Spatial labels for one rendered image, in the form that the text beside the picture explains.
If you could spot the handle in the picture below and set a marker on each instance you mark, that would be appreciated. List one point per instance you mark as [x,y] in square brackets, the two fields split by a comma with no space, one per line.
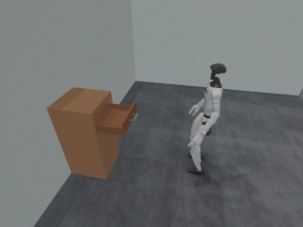
[136,115]

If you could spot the left robot shin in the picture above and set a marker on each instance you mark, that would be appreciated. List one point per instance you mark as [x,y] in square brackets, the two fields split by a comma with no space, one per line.
[196,157]

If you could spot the robot right forearm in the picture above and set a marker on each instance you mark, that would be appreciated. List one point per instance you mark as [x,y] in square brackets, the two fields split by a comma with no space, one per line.
[201,103]

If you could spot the drawer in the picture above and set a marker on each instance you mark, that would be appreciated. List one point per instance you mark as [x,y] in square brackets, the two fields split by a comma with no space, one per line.
[115,118]

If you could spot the cabinet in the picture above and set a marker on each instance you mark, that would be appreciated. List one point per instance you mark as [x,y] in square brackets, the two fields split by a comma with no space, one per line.
[87,152]

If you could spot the robot left upper arm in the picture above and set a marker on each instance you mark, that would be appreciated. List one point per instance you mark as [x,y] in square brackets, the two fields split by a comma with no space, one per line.
[216,96]

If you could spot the robot right hand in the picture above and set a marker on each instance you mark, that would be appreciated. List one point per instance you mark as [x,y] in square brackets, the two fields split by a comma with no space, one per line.
[196,108]

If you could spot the robot left forearm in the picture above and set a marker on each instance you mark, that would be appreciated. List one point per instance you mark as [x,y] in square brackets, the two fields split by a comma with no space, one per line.
[210,121]

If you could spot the robot left foot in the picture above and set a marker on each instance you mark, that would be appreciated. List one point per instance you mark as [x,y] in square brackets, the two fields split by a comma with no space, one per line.
[194,170]

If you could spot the robot left hand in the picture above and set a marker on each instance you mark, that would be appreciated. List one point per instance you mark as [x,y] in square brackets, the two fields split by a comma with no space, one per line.
[197,139]

